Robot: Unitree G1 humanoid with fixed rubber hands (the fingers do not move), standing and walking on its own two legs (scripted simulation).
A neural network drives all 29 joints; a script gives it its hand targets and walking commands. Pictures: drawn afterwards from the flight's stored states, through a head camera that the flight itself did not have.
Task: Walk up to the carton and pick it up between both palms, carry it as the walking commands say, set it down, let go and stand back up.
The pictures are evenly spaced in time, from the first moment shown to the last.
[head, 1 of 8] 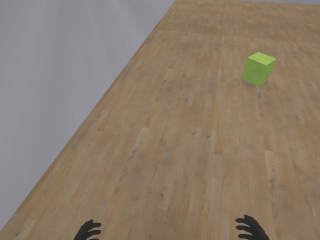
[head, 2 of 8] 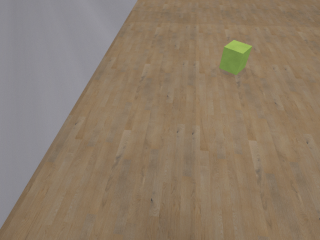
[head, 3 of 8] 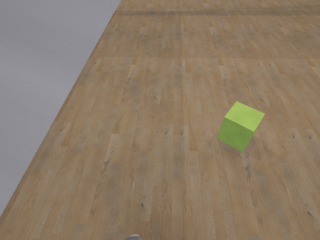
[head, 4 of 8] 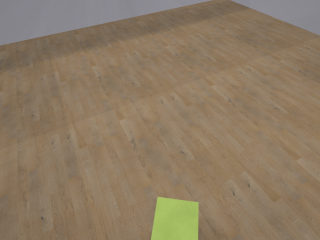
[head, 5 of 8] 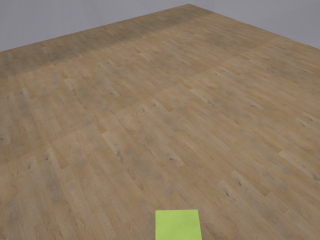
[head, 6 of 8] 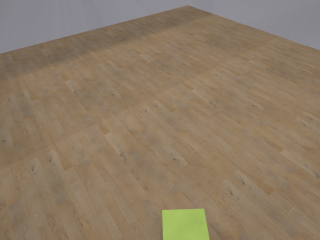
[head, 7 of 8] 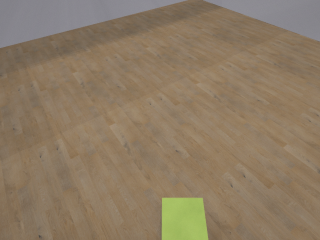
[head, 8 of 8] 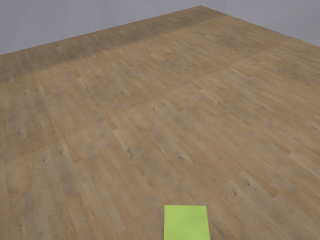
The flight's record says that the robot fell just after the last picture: no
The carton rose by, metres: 0.00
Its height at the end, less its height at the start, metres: +0.00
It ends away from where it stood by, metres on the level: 0.00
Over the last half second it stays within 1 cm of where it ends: yes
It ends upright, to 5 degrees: yes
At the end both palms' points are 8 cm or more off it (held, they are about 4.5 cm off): yes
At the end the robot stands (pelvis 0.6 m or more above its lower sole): yes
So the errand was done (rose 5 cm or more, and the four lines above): no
